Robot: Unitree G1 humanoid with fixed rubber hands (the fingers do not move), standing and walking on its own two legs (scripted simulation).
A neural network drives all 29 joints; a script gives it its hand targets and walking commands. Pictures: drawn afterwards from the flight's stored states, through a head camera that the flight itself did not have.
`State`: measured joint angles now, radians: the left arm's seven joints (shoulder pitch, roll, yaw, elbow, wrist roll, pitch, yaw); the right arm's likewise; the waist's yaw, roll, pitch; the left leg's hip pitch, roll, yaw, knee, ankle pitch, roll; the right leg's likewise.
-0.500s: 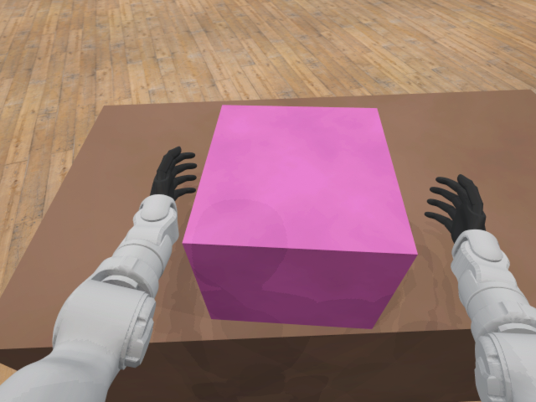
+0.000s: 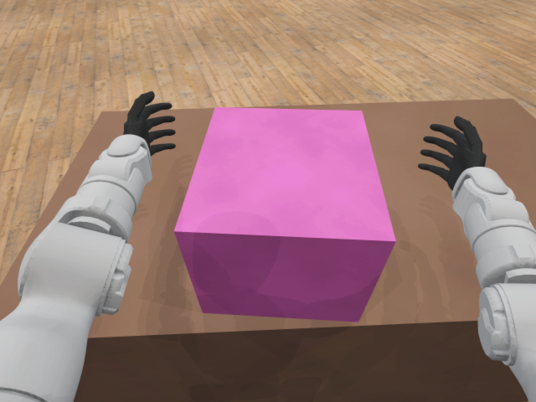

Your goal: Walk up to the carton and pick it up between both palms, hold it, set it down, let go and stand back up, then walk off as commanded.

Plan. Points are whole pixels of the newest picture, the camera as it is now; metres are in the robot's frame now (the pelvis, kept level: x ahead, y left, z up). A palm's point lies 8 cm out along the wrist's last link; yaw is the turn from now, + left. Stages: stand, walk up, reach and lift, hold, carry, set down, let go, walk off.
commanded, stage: set down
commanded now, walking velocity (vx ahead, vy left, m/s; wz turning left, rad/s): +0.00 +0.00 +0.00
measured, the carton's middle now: (283, 209) +0.45 -0.05 +0.04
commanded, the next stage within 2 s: none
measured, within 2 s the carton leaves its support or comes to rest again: neither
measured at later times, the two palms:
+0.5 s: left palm (134, 134) +0.44 +0.17 +0.22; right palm (491, 160) +0.37 -0.32 +0.19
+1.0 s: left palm (135, 185) +0.40 +0.17 +0.17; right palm (466, 206) +0.34 -0.29 +0.14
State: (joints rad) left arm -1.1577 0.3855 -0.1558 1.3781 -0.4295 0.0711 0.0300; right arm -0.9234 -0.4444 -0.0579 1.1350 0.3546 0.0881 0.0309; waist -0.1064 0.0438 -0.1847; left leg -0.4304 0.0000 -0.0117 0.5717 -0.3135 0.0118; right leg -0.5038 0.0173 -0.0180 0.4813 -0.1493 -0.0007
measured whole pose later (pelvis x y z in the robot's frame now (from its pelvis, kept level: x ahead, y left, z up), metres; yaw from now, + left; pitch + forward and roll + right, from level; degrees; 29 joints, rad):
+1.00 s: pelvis -0.05 -0.03 +0.00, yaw +0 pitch +7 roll +1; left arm -0.95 0.48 -0.15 1.09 -0.43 0.13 -0.04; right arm -0.81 -0.32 -0.06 0.85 0.36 0.23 -0.09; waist -0.11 0.00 -0.11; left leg -0.41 0.00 -0.01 0.49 -0.19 -0.02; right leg -0.50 0.02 -0.02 0.43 -0.05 -0.04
